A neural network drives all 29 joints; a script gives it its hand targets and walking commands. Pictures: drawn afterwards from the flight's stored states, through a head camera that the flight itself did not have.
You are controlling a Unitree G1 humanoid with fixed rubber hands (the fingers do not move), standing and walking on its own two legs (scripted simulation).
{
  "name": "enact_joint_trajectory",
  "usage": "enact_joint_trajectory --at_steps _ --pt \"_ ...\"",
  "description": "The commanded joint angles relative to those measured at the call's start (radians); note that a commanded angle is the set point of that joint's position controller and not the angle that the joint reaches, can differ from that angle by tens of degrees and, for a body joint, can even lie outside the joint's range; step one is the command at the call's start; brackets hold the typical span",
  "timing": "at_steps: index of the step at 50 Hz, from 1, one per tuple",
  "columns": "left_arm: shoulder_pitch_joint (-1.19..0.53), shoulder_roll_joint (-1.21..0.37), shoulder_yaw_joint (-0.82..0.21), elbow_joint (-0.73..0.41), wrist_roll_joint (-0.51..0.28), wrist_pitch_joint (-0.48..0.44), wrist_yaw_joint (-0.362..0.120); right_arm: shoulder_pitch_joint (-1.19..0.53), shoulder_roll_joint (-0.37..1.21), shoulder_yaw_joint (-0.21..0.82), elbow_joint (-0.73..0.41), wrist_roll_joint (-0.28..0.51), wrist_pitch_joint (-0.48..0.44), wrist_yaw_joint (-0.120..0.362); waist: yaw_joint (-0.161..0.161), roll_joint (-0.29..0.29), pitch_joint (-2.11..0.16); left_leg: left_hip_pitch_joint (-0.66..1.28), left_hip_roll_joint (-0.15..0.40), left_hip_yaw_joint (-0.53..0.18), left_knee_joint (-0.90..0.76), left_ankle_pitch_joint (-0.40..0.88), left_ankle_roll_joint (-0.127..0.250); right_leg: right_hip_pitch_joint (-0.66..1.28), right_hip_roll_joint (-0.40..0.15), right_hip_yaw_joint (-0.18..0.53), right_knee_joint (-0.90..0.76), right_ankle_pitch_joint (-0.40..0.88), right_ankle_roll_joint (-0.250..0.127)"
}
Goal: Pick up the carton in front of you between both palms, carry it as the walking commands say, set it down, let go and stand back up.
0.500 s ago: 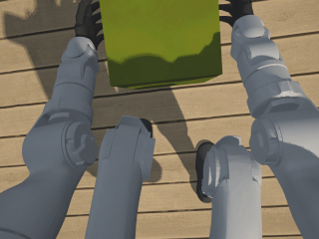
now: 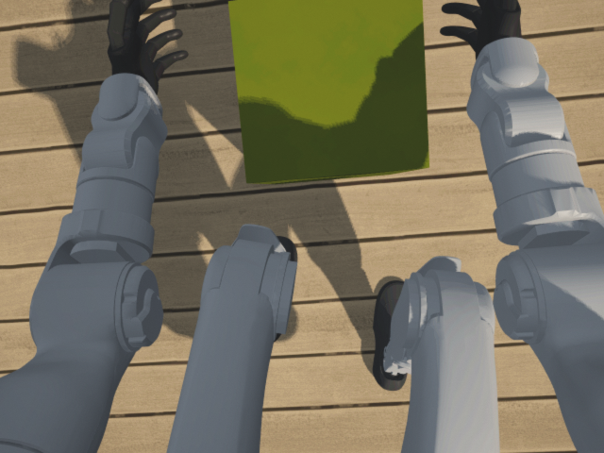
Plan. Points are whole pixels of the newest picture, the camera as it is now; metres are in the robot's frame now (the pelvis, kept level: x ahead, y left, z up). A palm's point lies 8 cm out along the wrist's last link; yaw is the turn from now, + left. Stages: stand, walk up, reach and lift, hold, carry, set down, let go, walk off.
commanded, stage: set down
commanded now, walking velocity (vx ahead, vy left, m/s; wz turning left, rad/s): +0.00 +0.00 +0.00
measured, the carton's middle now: (328, 109) +0.50 +0.07 -0.28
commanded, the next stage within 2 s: let go in 0.78 s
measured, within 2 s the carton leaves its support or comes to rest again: neither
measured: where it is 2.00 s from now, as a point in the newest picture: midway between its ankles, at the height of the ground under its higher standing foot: (330, 330)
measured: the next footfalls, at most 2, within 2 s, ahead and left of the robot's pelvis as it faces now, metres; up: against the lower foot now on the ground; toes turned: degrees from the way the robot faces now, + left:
none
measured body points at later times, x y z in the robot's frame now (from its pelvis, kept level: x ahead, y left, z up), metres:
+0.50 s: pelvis +0.02 +0.00 +0.12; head +0.33 +0.02 +0.45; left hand +0.48 +0.29 +0.02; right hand +0.57 -0.10 +0.01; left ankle +0.14 +0.12 -0.37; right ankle +0.09 -0.12 -0.37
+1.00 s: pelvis +0.06 +0.01 +0.26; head +0.32 +0.03 +0.62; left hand +0.45 +0.28 +0.15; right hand +0.53 -0.12 +0.15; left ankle +0.14 +0.12 -0.37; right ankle +0.09 -0.12 -0.37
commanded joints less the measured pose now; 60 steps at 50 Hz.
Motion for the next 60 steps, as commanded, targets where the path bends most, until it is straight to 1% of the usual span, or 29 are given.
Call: enact_joint_trajectory --at_steps 1,5,8,11,15,18,21,27,32,36,38,40,43,45,48,52,54,56,60 --pt "-0.169 0.096 0.026 -0.097 0.038 0.006 0.001 -0.230 -0.076 -0.068 -0.039 -0.035 -0.010 0.012 0.042 0.006 -1.132 0.810 -0.021 0.083 -0.227 0.235 -0.046 0.305 0.031 -0.108 -0.278 0.070 -0.021" --pt "-0.144 0.062 0.044 -0.093 0.078 -0.001 -0.011 -0.193 -0.066 -0.104 0.026 -0.066 -0.029 0.027 0.028 0.025 -1.102 0.790 -0.025 0.086 -0.277 0.250 -0.055 0.283 0.032 -0.103 -0.340 0.091 -0.024" --pt "-0.122 0.058 0.063 -0.105 0.095 -0.001 -0.018 -0.182 -0.056 -0.113 0.026 -0.081 -0.034 0.031 0.033 0.015 -1.133 0.798 -0.029 0.094 -0.319 0.261 -0.056 0.322 0.034 -0.103 -0.386 0.111 -0.023" --pt "-0.092 0.067 0.078 -0.130 0.102 0.005 -0.024 -0.179 -0.045 -0.106 -0.013 -0.086 -0.032 0.032 0.048 -0.010 -1.199 0.824 -0.033 0.103 -0.363 0.280 -0.055 0.397 0.037 -0.102 -0.433 0.135 -0.019" --pt "-0.048 0.088 0.095 -0.183 0.101 0.023 -0.036 -0.169 -0.032 -0.091 -0.102 -0.089 -0.014 0.030 0.064 -0.058 -1.305 0.870 -0.042 0.115 -0.423 0.333 -0.051 0.532 0.041 -0.098 -0.501 0.192 -0.009" --pt "-0.018 0.098 0.102 -0.224 0.095 0.038 -0.051 -0.153 -0.023 -0.085 -0.166 -0.093 0.005 0.029 0.066 -0.088 -1.364 0.903 -0.049 0.121 -0.467 0.381 -0.047 0.633 0.044 -0.094 -0.550 0.249 -0.002" --pt "0.008 0.098 0.104 -0.248 0.091 0.050 -0.066 -0.128 -0.014 -0.086 -0.201 -0.099 0.021 0.031 0.060 -0.100 -1.374 0.931 -0.053 0.122 -0.515 0.413 -0.044 0.700 0.044 -0.089 -0.600 0.289 0.003" --pt "0.050 0.080 0.102 -0.242 0.097 0.053 -0.090 -0.062 0.000 -0.108 -0.183 -0.115 0.025 0.043 0.042 -0.074 -1.316 1.006 -0.053 0.112 -0.624 0.440 -0.045 0.743 0.038 -0.078 -0.715 0.319 0.006" --pt "0.082 0.064 0.107 -0.231 0.121 0.041 -0.099 -0.016 0.010 -0.129 -0.151 -0.128 0.009 0.057 0.037 -0.047 -1.281 1.092 -0.050 0.101 -0.724 0.466 -0.046 0.784 0.032 -0.066 -0.819 0.346 0.005" --pt "0.102 0.053 0.116 -0.234 0.142 0.030 -0.102 0.006 0.014 -0.139 -0.144 -0.137 -0.004 0.069 0.039 -0.038 -1.266 1.167 -0.048 0.092 -0.808 0.491 -0.043 0.849 0.027 -0.057 -0.904 0.378 0.004" --pt "0.108 0.041 0.120 -0.217 0.153 0.022 -0.104 0.013 0.020 -0.145 -0.125 -0.143 -0.011 0.077 0.038 -0.036 -1.226 1.183 -0.044 0.087 -0.847 0.486 -0.043 0.859 0.022 -0.051 -0.943 0.378 0.004" --pt "0.125 0.030 0.122 -0.208 0.168 0.014 -0.109 0.034 0.031 -0.153 -0.115 -0.156 -0.020 0.081 0.032 -0.037 -1.206 1.209 -0.041 0.082 -0.884 0.483 -0.042 0.882 0.017 -0.046 -0.984 0.384 0.006" --pt "0.189 0.022 0.119 -0.211 0.195 0.004 -0.124 0.115 0.055 -0.172 -0.125 -0.186 -0.027 0.071 0.017 -0.037 -1.232 1.283 -0.041 0.079 -0.937 0.513 -0.037 0.961 0.015 -0.043 -1.045 0.427 0.010" --pt "0.260 0.022 0.111 -0.228 0.215 0.000 -0.138 0.201 0.080 -0.180 -0.155 -0.209 -0.029 0.057 0.010 -0.033 -1.258 1.357 -0.042 0.076 -0.972 0.548 -0.031 1.021 0.016 -0.043 -1.086 0.464 0.015" --pt "0.383 0.029 0.084 -0.277 0.246 -0.005 -0.163 0.353 0.122 -0.181 -0.235 -0.235 -0.033 0.028 -0.001 -0.017 -1.260 1.488 -0.044 0.068 -1.029 0.583 -0.019 1.099 0.019 -0.044 -1.152 0.495 0.020" --pt "0.537 0.044 0.024 -0.357 0.260 -0.011 -0.190 0.523 0.152 -0.157 -0.365 -0.228 -0.049 0.007 -0.004 0.022 -1.151 1.660 -0.034 0.043 -1.111 0.586 -0.004 1.141 0.016 -0.045 -1.246 0.462 0.017" --pt "0.604 0.040 -0.008 -0.381 0.251 -0.020 -0.197 0.589 0.155 -0.144 -0.410 -0.217 -0.064 0.008 -0.010 0.037 -1.070 1.725 -0.025 0.025 -1.153 0.575 -0.001 1.153 0.012 -0.043 -1.291 0.432 0.011" --pt "0.677 0.029 -0.041 -0.395 0.235 -0.031 -0.200 0.662 0.153 -0.132 -0.430 -0.204 -0.082 0.018 -0.019 0.049 -0.993 1.779 -0.016 0.004 -1.192 0.568 0.001 1.168 0.007 -0.042 -1.329 0.410 0.005" --pt "0.843 0.005 -0.091 -0.405 0.206 -0.055 -0.197 0.826 0.142 -0.117 -0.419 -0.187 -0.118 0.049 -0.033 0.067 -0.886 1.904 -0.003 -0.037 -1.250 0.617 -0.004 1.199 0.003 -0.041 -1.387 0.396 -0.006"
